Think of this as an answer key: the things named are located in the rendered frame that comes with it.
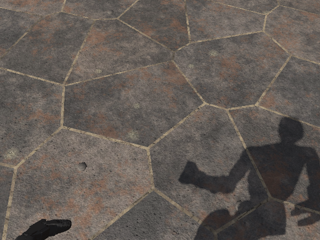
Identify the robot left hand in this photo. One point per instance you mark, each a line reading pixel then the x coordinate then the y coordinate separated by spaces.
pixel 43 229

